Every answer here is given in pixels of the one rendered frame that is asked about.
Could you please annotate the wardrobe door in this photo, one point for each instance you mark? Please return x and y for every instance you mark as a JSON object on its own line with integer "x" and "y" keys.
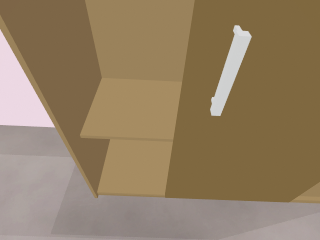
{"x": 265, "y": 145}
{"x": 313, "y": 191}

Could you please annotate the handle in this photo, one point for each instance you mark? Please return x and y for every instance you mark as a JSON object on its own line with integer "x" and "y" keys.
{"x": 234, "y": 59}

